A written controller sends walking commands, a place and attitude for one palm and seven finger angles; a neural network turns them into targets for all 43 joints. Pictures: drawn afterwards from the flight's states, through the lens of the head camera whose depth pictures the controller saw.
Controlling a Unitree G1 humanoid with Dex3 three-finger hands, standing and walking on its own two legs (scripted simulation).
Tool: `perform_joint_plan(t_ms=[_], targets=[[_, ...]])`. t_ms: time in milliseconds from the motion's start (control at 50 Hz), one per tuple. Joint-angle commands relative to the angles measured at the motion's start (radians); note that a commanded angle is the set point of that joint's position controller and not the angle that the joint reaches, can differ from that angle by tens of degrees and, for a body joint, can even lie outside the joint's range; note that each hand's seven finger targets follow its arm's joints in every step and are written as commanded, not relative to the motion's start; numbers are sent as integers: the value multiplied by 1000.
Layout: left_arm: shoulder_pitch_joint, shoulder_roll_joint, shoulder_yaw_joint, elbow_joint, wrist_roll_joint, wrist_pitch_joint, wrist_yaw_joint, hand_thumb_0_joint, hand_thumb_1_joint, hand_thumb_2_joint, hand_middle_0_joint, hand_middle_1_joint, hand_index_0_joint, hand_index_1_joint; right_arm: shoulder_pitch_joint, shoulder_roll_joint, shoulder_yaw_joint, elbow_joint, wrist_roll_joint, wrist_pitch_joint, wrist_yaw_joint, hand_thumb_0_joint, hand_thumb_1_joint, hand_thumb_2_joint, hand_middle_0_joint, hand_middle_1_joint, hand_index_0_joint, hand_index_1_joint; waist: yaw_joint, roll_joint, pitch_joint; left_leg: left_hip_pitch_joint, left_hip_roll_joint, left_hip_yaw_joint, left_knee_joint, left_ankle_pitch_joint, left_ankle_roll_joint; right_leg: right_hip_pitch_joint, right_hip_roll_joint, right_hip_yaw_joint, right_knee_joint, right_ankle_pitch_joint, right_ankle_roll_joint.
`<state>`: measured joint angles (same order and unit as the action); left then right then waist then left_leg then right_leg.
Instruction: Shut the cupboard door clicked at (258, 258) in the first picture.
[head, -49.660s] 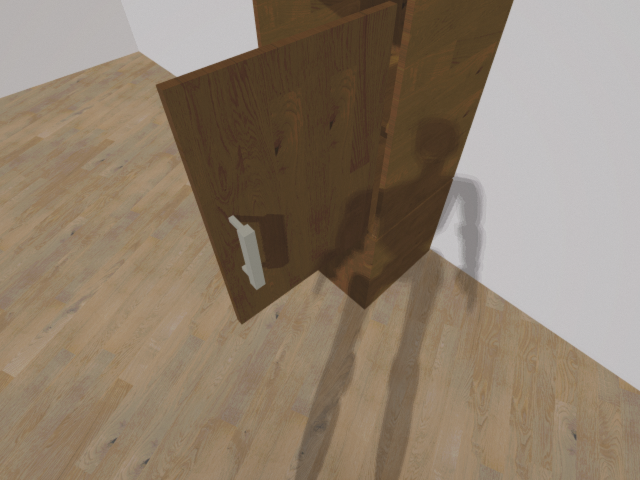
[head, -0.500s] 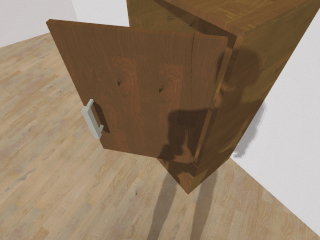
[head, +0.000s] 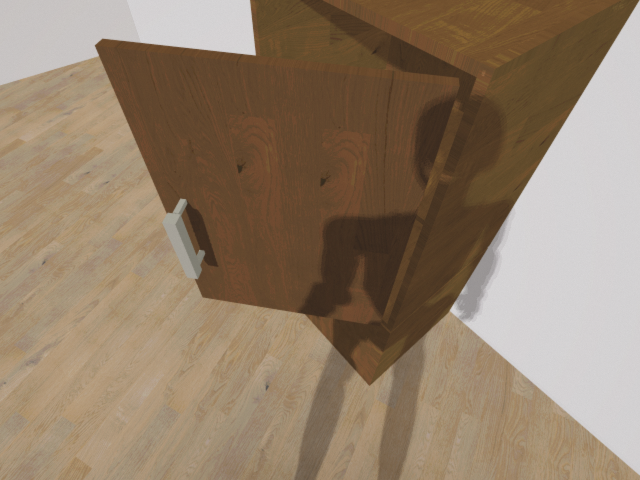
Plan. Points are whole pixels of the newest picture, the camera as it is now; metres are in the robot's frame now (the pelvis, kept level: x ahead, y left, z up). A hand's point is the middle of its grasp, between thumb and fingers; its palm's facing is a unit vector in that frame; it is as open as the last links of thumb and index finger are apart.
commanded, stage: come to a stop and stand still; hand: left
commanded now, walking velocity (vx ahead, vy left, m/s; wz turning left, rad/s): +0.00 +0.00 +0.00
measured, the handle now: (188, 240) +0.49 +0.27 -0.08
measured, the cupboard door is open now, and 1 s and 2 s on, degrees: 40 40 40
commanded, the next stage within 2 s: look again from close up in 0.78 s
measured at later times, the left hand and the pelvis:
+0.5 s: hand out of the picture -0.03 +0.19 -0.17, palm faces +0.01 -0.98 -0.21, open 7.4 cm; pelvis -0.05 +0.00 +0.00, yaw +0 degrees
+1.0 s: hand out of the picture -0.05 +0.20 -0.17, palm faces +0.01 -0.98 -0.18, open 7.4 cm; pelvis -0.05 +0.02 +0.01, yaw +1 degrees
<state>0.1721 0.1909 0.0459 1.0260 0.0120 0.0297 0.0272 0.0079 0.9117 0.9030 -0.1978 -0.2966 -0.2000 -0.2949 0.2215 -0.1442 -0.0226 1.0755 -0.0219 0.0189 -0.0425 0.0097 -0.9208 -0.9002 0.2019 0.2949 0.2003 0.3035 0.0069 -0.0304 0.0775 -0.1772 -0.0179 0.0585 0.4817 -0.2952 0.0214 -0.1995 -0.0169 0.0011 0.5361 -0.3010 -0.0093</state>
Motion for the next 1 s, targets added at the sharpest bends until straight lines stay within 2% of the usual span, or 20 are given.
perform_joint_plan(t_ms=[0,20,40,80,100,120,140,160,200,220,240,280,300,320,420,480,600,760,840,980], targets=[[75,102,6,0,1,-27,7,0,900,900,-200,-300,-200,-300,52,-109,-19,-32,16,-19,4,0,-900,-900,200,300,200,300,-17,21,-94,21,104,-83,-84,262,-9,71,-112,109,-141,380,-44],[72,93,5,6,1,-31,8,0,900,900,-200,-300,-200,-300,55,-100,-17,-22,14,-15,3,0,-900,-900,200,300,200,300,-20,-43,-97,45,106,-76,-86,250,-12,61,-101,105,-146,389,-45],[75,92,0,14,-2,-34,8,0,900,900,-200,-300,-200,-300,62,-109,-14,-12,13,-16,3,0,-900,-900,200,300,200,300,-20,-47,-102,57,107,-73,-90,243,-12,59,-105,105,-157,388,-43],[74,84,-6,23,-4,-35,8,0,900,900,-200,-300,-200,-300,69,-109,-10,3,13,-17,6,0,-900,-900,200,300,200,300,-23,-42,-78,64,109,-77,-119,193,-11,33,-93,106,-189,290,-37],[180,92,-14,31,10,-63,52,0,900,900,-200,-300,-200,-300,-1,-157,-17,-71,18,-41,15,0,-900,-900,200,300,200,300,16,-9,-82,8,134,-43,80,266,-24,37,-143,138,-120,660,-6],[151,156,-12,13,4,-79,49,0,900,900,-200,-300,-200,-300,-8,-150,-8,-104,17,-43,17,0,-900,-900,200,300,200,300,-19,55,-83,-29,95,-33,44,223,-32,78,-182,154,-81,869,-39],[146,163,-12,-13,-3,-84,43,0,900,900,-200,-300,-200,-300,73,-131,-14,-96,11,-51,17,0,-900,-900,200,300,200,300,-37,47,-182,-2,91,-44,-1,156,-14,122,-169,152,-39,794,-60],[139,129,-22,-19,-9,-79,39,0,900,900,-200,-300,-200,-300,80,-117,-10,-97,13,-49,15,0,-900,-900,200,300,200,300,-35,9,-211,17,96,-55,-1,191,-7,122,-146,130,-40,701,-58],[127,104,-32,-23,-5,-70,31,0,900,900,-200,-300,-200,-300,70,-118,-10,-98,15,-36,16,0,-900,-900,200,300,200,300,-32,-56,-101,-8,97,-69,-32,115,-4,21,-118,128,-112,367,-50],[116,115,-34,-27,-2,-67,26,0,900,900,-200,-300,-200,-300,60,-127,-10,-101,10,-36,19,0,-900,-900,200,300,200,300,-28,-24,-40,-14,97,-73,-49,117,0,-29,-106,128,-134,275,-52],[113,119,-33,-34,0,-66,23,0,900,900,-200,-300,-200,-300,55,-135,-11,-104,10,-33,22,0,-900,-900,200,300,200,300,-27,-27,13,-39,95,-79,-62,73,0,-69,-97,133,-164,135,-50],[115,126,-34,-39,2,-62,18,0,900,900,-200,-300,-200,-300,57,-149,-12,-108,7,-29,29,0,-900,-900,200,300,200,300,-28,-25,59,-60,86,-89,-78,-1,1,-138,-87,148,-216,-109,-50],[116,129,-31,-44,3,-61,16,0,900,900,-200,-300,-200,-300,65,-155,-14,-106,5,-30,31,0,-900,-900,200,300,200,300,-31,-18,61,-65,83,-94,-82,-16,2,-155,-82,152,-219,-152,-51],[119,133,-31,-46,4,-62,15,0,900,900,-200,-300,-200,-300,73,-150,-13,-103,3,-31,31,0,-900,-900,200,300,200,300,-29,10,52,-58,87,-95,-93,-12,5,-151,-81,142,-217,-139,-50],[137,130,-31,-50,6,-56,10,0,900,900,-200,-300,-200,-300,76,-168,-11,-102,1,-36,31,0,-900,-900,200,300,200,300,-19,37,38,-116,102,-133,-147,-97,15,-118,-63,117,-195,-140,-39],[145,128,-31,-45,6,-53,6,0,900,900,-200,-300,-200,-300,78,-181,-9,-95,0,-36,32,0,-900,-900,200,300,200,300,-16,24,38,-149,100,-145,-162,-148,15,-113,-62,117,-191,-168,-35],[155,129,-35,-29,5,-55,3,0,900,900,-200,-300,-200,-300,80,-188,-6,-74,3,-43,32,0,-900,-900,200,300,200,300,-9,45,8,-158,113,-165,-190,-157,18,-73,-65,99,-176,-105,-32],[156,120,-47,11,1,-62,3,0,900,900,-200,-300,-200,-300,80,-184,5,-31,11,-54,29,0,-900,-900,200,300,200,300,-7,30,-16,-105,119,-158,-189,-27,17,-27,-79,85,-172,40,-27],[156,115,-50,25,2,-61,4,0,900,900,-200,-300,-200,-300,72,-177,7,-14,13,-52,29,0,-900,-900,200,300,200,300,-7,28,3,-100,118,-152,-192,-12,15,-26,-81,83,-183,55,-23],[158,103,-53,38,1,-62,7,0,900,900,-200,-300,-200,-300,58,-166,9,3,14,-54,27,0,-900,-900,200,300,200,300,-8,30,-27,-50,117,-140,-180,67,11,-10,-87,79,-184,108,-15]])
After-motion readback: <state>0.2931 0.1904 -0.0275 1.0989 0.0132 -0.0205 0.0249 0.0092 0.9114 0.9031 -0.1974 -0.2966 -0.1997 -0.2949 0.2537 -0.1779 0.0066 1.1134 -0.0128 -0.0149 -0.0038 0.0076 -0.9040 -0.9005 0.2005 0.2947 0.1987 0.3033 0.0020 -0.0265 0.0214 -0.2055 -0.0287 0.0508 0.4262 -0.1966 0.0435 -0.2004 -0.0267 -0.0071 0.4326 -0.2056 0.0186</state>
